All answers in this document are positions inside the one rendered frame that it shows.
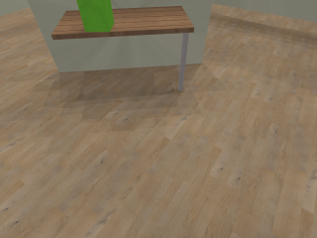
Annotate carton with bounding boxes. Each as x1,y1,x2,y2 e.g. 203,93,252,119
76,0,114,33

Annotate table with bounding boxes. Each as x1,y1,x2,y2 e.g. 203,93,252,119
51,6,194,91

